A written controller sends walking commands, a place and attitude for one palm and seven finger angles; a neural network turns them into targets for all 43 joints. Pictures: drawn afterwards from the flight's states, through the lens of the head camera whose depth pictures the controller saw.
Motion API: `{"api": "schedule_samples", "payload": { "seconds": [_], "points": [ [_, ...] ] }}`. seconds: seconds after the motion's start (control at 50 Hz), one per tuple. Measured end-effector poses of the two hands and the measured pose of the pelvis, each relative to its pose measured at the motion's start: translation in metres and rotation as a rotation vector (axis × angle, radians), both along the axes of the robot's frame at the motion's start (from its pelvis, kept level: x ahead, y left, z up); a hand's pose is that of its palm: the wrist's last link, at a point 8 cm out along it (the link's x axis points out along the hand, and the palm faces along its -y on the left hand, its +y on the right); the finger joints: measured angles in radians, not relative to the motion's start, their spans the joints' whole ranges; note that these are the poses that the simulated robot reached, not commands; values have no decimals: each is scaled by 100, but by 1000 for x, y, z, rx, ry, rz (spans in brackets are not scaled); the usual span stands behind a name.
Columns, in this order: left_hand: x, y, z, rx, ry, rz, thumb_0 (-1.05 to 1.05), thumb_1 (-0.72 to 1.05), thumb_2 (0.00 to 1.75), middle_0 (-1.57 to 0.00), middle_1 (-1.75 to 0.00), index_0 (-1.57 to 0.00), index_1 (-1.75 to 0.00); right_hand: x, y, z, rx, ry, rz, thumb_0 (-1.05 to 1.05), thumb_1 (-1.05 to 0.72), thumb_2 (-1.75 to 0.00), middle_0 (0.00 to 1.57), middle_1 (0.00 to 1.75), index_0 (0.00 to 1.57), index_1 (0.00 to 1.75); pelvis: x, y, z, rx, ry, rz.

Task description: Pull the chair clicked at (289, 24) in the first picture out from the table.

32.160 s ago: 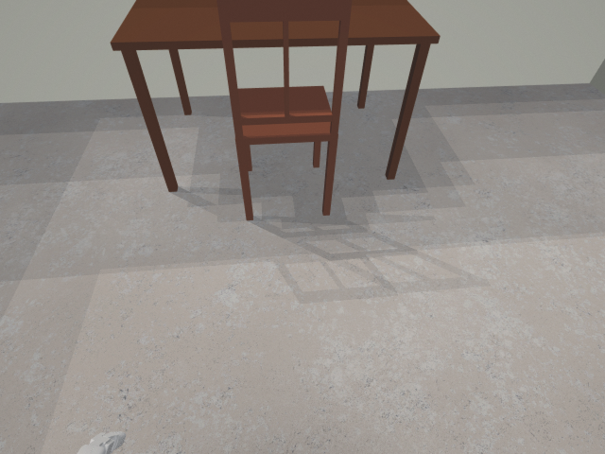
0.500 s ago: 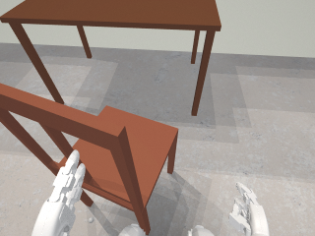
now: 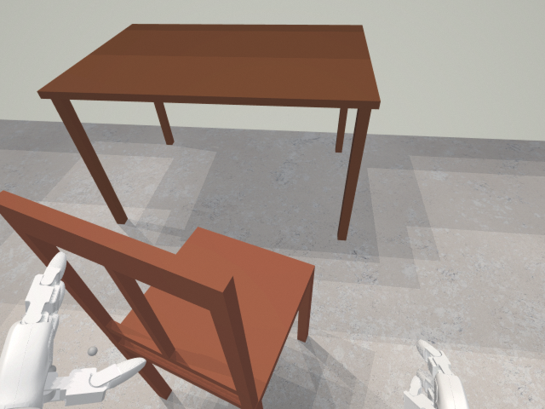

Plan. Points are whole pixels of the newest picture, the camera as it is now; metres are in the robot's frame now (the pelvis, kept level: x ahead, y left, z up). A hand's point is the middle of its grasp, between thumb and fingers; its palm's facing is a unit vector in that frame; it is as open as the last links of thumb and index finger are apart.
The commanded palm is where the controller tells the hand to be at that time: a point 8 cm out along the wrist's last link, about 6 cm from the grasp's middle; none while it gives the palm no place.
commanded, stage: draw the hand back to the body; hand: left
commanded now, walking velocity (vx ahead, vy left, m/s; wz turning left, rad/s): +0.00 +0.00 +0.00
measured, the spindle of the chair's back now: (146, 315) +0.28 +0.26 -0.05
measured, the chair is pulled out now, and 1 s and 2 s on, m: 0.57 0.57 0.57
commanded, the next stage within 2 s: step back with the hand held close in 0.72 s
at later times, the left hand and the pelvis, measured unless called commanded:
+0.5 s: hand (46, 260) +0.22 +0.27 +0.19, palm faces +0.46 -0.78 -0.42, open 7.9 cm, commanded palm +0.16 +0.31 +0.20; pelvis +0.02 +0.01 +0.03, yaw -1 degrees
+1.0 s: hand (44, 276) +0.20 +0.26 +0.19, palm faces +0.41 -0.80 -0.45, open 7.4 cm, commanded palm +0.14 +0.30 +0.20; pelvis -0.01 +0.01 +0.03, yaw -1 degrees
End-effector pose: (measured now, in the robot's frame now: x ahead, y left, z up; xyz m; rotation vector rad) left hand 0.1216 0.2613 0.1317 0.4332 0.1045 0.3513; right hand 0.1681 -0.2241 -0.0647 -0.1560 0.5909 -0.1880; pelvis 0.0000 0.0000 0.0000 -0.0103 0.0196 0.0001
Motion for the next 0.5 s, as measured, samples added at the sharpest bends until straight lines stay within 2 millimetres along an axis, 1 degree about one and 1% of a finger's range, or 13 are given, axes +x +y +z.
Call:
{"api": "schedule_samples", "payload": {
  "seconds": [0.22, 0.38, 0.44, 0.5],
  "points": [
    [27, 23, 51, 89, -157, 29, 0, 37, 65, -13, -20, -13, -19, 20, 15, 7, 21, 20, 65, 1, -90, -90, 20, 30, 20, 30, 16, 5, 16, 5, -48, -6],
    [46, 41, 84, 145, -266, 58, 0, 66, 78, -17, -25, -17, -25, 25, 14, 9, 15, 57, 89, 1, -90, -90, 20, 30, 20, 30, 21, 5, 23, 5, -64, -11],
    [51, 45, 86, 140, -277, 66, 1, 75, 83, -18, -27, -18, -27, 24, 11, 9, 14, 74, 82, 1, -90, -90, 20, 30, 20, 30, 21, 5, 25, 4, -66, -16],
    [54, 43, 77, 109, -244, 59, 1, 81, 86, -19, -29, -19, -28, 21, 6, 9, 13, 88, 69, 1, -90, -90, 20, 30, 20, 30, 21, 6, 27, 4, -66, -21]
  ]
}}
